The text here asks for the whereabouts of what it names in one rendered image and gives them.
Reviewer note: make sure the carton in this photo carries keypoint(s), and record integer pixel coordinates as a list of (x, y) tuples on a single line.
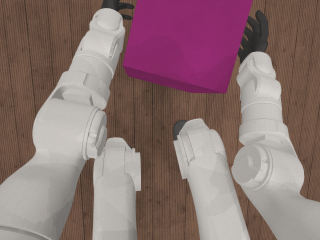
[(188, 45)]

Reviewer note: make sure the left robot shin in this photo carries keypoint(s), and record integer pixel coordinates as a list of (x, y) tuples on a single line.
[(98, 168)]

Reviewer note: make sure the robot right upper arm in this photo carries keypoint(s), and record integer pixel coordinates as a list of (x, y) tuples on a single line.
[(272, 180)]

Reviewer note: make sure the robot right hand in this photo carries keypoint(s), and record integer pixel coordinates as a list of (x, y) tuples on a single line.
[(257, 40)]

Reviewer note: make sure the robot left hand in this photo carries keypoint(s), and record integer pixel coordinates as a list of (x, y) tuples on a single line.
[(116, 5)]

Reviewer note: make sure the robot shin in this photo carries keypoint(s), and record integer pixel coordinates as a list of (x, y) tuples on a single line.
[(215, 137), (98, 168)]

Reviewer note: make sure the robot left upper arm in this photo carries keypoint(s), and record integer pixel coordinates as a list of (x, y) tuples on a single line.
[(35, 201)]

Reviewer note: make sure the right robot forearm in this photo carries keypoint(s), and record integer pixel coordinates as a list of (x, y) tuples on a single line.
[(261, 107)]

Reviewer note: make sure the left robot forearm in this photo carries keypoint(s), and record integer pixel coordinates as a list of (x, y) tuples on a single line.
[(94, 64)]

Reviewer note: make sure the right robot shin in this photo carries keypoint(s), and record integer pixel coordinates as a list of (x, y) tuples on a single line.
[(215, 137)]

